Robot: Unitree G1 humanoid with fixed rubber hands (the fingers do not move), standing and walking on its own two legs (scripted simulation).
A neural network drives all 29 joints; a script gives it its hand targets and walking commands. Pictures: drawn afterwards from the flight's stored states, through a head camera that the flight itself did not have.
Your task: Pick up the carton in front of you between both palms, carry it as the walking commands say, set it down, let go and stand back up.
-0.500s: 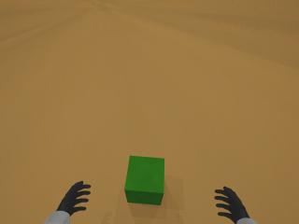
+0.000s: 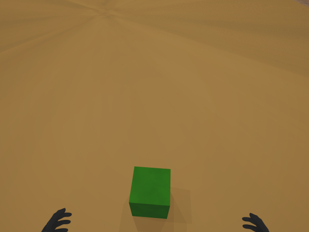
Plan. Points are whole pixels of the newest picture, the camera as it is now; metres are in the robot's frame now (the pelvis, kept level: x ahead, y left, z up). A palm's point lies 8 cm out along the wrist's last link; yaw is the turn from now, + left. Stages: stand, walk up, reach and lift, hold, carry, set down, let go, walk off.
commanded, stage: stand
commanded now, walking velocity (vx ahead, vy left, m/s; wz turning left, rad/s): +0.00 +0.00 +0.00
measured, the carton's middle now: (150, 193) +0.45 +0.03 -0.65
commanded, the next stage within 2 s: none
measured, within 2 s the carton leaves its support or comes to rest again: neither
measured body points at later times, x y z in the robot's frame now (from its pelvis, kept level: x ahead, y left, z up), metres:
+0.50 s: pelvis -0.02 -0.01 +0.00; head -0.02 -0.01 +0.45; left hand +0.10 +0.28 -0.10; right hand +0.10 -0.29 -0.11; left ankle -0.02 +0.11 -0.74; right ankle -0.02 -0.11 -0.74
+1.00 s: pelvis -0.03 -0.01 +0.01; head -0.04 -0.01 +0.46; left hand +0.07 +0.29 -0.11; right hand +0.06 -0.30 -0.11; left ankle -0.02 +0.11 -0.74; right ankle -0.03 -0.11 -0.74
